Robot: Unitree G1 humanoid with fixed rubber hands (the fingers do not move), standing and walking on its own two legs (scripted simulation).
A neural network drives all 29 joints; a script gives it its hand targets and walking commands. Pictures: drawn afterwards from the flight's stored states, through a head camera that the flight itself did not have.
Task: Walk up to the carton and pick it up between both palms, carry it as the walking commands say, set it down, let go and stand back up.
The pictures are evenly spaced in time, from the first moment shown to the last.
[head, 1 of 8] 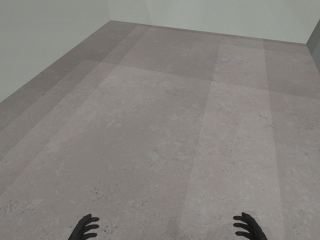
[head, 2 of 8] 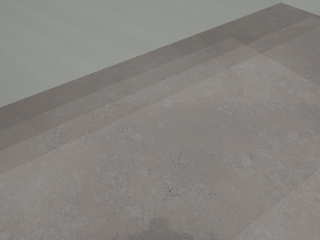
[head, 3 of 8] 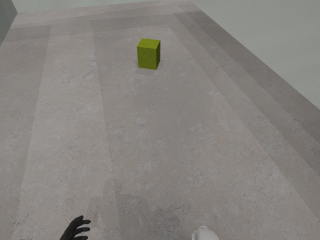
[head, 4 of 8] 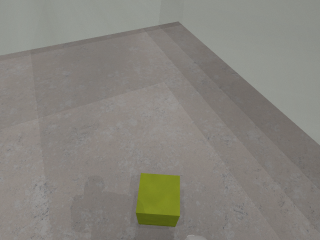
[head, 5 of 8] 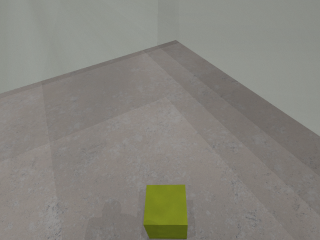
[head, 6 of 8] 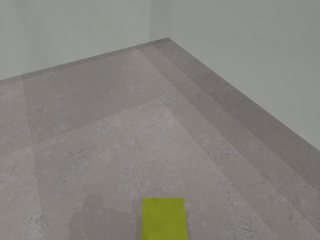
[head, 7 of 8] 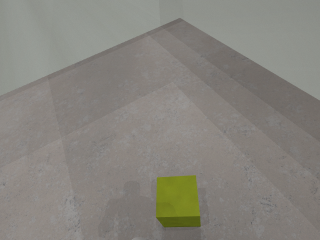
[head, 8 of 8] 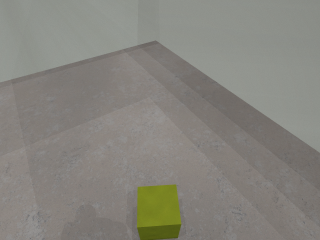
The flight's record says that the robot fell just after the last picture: no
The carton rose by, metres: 0.00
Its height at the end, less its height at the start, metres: +0.00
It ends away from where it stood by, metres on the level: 0.00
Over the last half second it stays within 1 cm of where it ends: yes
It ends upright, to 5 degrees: yes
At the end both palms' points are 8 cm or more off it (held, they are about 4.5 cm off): yes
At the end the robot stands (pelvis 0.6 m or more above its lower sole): yes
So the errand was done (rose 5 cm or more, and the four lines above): no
